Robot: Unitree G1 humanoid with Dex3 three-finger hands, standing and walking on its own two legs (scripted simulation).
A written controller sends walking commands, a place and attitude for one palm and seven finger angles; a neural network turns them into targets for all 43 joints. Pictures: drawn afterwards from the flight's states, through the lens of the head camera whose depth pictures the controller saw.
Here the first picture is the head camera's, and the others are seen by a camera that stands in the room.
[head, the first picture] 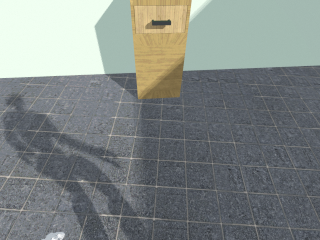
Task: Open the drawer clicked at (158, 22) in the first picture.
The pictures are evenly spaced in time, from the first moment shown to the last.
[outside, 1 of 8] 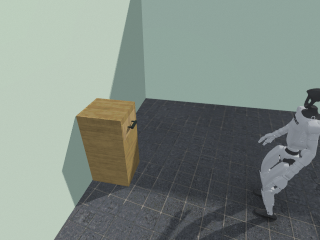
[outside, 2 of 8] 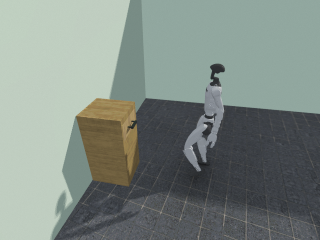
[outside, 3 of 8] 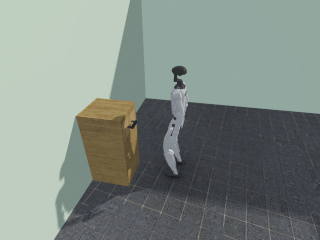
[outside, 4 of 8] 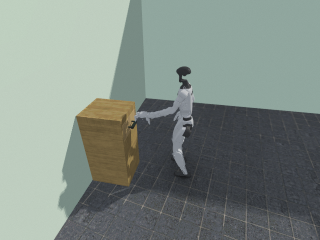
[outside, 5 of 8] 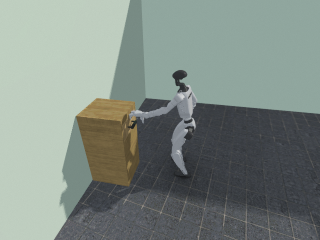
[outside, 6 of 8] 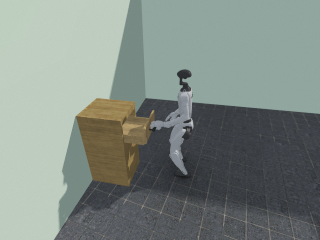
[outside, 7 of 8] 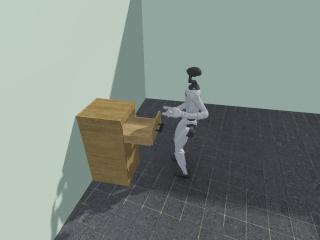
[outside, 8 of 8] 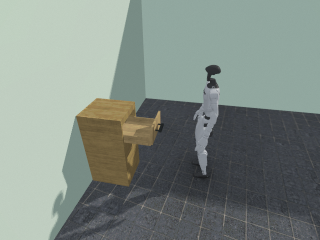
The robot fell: no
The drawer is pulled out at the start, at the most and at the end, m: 0.00 0.30 0.29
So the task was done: yes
